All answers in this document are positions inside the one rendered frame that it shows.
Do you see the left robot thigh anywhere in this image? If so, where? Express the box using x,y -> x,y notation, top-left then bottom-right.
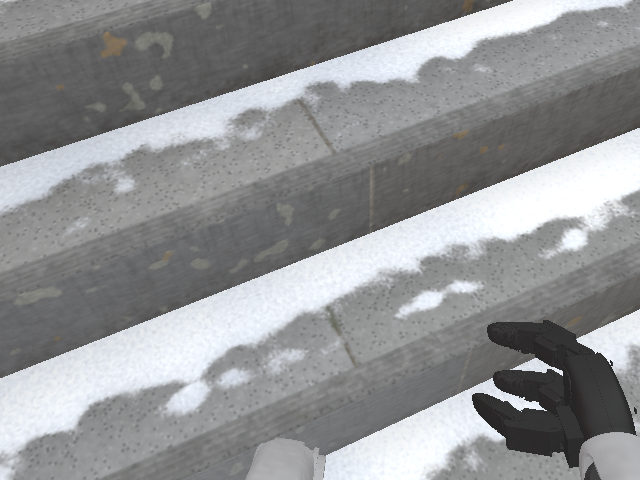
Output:
245,437 -> 326,480

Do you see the right robot hand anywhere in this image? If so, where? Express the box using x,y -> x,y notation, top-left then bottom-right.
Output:
472,320 -> 637,468

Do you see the robot right forearm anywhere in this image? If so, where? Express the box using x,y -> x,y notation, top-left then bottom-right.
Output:
579,432 -> 640,480

